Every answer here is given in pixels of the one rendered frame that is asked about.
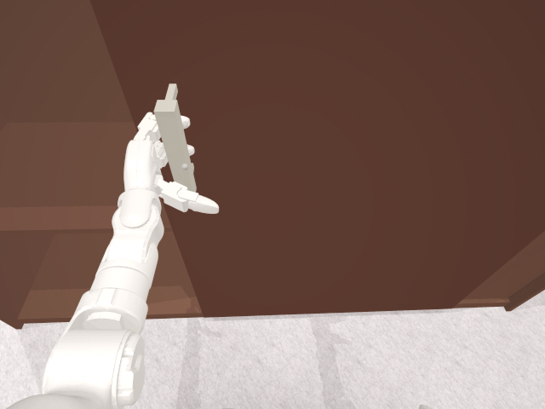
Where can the handle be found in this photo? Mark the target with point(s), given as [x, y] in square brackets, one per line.
[167, 114]

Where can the wardrobe door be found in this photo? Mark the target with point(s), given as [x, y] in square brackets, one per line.
[518, 272]
[365, 155]

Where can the left robot forearm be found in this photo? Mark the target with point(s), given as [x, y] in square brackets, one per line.
[117, 297]

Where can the robot left upper arm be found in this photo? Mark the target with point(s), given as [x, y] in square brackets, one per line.
[92, 369]

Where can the left robot hand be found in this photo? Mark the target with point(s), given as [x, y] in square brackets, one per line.
[145, 156]

